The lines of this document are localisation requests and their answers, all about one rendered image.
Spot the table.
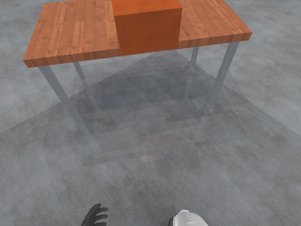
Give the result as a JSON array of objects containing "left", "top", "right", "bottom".
[{"left": 23, "top": 0, "right": 252, "bottom": 124}]

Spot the carton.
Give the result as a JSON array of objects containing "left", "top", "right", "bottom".
[{"left": 111, "top": 0, "right": 182, "bottom": 56}]

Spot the robot right thigh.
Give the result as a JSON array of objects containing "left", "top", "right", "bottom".
[{"left": 173, "top": 212, "right": 208, "bottom": 226}]

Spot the robot left hand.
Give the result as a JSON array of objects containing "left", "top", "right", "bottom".
[{"left": 81, "top": 203, "right": 108, "bottom": 226}]

